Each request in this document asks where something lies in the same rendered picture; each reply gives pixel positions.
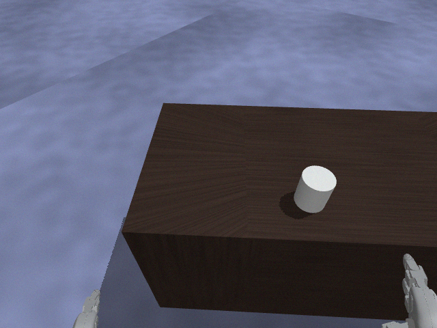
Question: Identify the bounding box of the can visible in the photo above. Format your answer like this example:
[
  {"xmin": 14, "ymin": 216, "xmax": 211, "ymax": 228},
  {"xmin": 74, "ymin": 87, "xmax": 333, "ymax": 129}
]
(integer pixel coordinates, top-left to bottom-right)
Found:
[{"xmin": 294, "ymin": 165, "xmax": 337, "ymax": 213}]

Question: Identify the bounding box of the left robot hand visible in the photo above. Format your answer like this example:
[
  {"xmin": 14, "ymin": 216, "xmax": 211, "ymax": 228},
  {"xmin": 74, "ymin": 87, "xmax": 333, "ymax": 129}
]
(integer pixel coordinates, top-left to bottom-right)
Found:
[{"xmin": 73, "ymin": 289, "xmax": 100, "ymax": 328}]

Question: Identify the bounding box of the right robot hand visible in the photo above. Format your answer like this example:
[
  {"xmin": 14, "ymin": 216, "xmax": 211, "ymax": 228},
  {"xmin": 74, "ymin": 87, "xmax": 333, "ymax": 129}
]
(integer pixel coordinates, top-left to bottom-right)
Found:
[{"xmin": 382, "ymin": 254, "xmax": 437, "ymax": 328}]

